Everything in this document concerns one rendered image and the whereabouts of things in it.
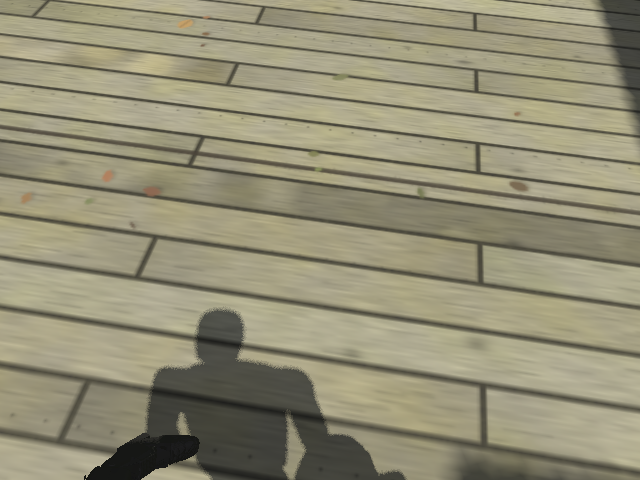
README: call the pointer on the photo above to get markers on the left robot hand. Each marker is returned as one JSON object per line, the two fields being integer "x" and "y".
{"x": 140, "y": 456}

